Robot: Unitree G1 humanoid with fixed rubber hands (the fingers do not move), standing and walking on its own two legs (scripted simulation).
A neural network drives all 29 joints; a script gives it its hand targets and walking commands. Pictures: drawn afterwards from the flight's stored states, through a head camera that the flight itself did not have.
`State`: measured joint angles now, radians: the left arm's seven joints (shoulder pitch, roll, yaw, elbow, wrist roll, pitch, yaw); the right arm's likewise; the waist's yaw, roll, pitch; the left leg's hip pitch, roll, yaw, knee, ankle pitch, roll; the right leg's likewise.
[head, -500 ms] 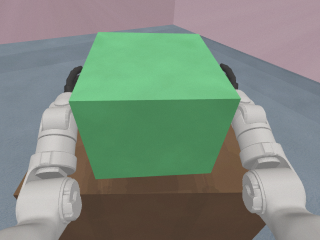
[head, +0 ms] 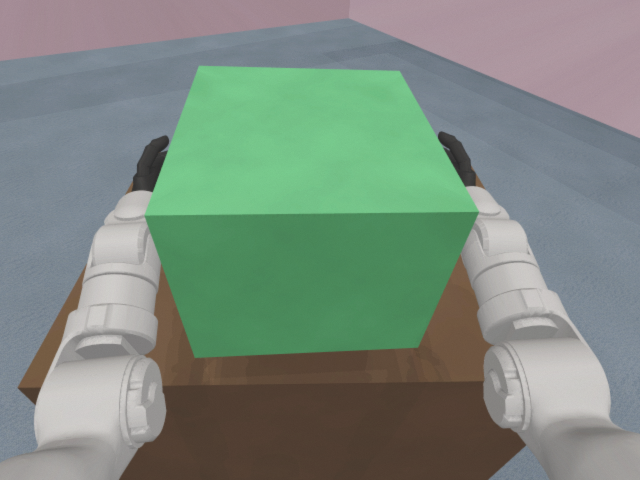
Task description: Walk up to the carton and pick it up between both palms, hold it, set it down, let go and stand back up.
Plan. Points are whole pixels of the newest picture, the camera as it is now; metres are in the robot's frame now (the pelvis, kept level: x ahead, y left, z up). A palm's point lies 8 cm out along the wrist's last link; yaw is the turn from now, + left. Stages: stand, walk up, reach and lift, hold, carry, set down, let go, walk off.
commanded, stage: set down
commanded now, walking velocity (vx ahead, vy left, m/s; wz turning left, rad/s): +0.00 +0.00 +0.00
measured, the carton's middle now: (305, 202) +0.44 +0.02 +0.16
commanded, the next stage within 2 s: none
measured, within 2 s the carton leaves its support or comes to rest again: rests again in 1.96 s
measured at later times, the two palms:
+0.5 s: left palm (162, 210) +0.42 +0.20 +0.16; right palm (449, 204) +0.43 -0.18 +0.17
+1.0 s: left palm (166, 228) +0.43 +0.21 +0.12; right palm (435, 215) +0.45 -0.17 +0.14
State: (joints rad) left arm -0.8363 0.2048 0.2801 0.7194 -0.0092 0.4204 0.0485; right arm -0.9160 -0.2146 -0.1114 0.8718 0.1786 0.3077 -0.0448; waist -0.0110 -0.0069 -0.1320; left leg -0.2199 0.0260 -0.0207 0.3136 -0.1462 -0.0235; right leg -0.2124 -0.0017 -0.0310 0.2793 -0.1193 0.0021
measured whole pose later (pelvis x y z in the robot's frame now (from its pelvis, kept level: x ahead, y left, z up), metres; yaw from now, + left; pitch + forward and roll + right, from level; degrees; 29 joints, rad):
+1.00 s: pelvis +0.02 +0.00 +0.00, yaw +0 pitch +8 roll +0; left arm -0.83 0.19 0.28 0.99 -0.01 0.10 0.04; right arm -0.88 -0.18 -0.20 1.03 -0.02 0.06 0.03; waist 0.01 -0.01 -0.14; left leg -0.29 0.03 -0.02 0.31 -0.16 -0.02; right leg -0.28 0.00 -0.03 0.27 -0.13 0.00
